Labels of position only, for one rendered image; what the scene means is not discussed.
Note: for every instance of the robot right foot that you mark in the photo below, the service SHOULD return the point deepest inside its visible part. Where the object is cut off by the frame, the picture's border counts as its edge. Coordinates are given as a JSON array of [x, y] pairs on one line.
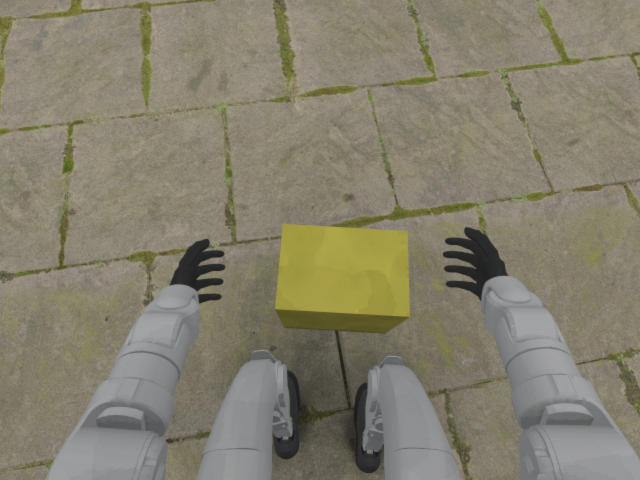
[[367, 461]]

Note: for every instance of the carton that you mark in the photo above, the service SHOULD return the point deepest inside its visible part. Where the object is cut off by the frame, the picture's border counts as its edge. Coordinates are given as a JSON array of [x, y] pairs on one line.
[[343, 279]]

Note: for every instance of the right robot forearm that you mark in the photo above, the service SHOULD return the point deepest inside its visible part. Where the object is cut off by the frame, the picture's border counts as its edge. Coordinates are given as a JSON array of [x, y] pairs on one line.
[[547, 386]]

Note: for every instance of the right robot hand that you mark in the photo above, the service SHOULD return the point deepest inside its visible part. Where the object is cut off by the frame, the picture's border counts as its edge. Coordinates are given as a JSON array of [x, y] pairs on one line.
[[486, 261]]

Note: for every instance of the left robot forearm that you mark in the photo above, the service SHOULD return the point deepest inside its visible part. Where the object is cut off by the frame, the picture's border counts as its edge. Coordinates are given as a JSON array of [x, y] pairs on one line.
[[138, 392]]

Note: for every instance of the left robot hand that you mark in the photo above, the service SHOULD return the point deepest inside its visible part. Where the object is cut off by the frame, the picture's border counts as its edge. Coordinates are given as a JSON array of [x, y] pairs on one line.
[[188, 270]]

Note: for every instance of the right robot thigh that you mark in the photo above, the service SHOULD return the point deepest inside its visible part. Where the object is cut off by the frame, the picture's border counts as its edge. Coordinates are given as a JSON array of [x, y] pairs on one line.
[[415, 445]]

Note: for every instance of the left robot upper arm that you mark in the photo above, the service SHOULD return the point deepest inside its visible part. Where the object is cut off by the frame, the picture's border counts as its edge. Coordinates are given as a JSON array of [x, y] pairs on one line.
[[96, 453]]

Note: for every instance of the right robot upper arm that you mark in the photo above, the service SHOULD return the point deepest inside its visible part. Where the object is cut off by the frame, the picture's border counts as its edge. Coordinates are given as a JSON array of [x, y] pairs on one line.
[[575, 452]]

